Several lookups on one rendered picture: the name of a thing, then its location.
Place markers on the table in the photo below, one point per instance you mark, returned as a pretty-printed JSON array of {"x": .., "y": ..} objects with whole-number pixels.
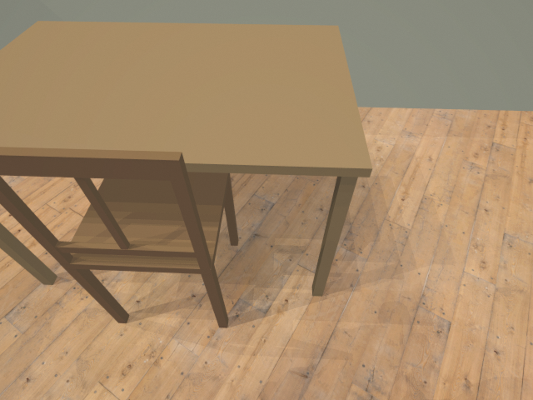
[{"x": 233, "y": 98}]

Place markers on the chair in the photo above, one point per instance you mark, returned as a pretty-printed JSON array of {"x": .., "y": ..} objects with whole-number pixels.
[{"x": 149, "y": 215}]

